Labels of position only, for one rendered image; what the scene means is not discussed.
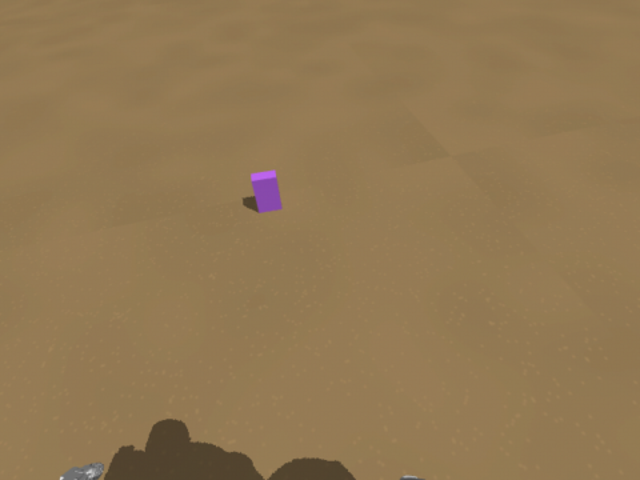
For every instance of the carton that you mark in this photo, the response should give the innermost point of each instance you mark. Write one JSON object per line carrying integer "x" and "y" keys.
{"x": 266, "y": 191}

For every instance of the left robot hand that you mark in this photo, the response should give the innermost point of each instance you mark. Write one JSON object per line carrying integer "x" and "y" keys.
{"x": 87, "y": 472}

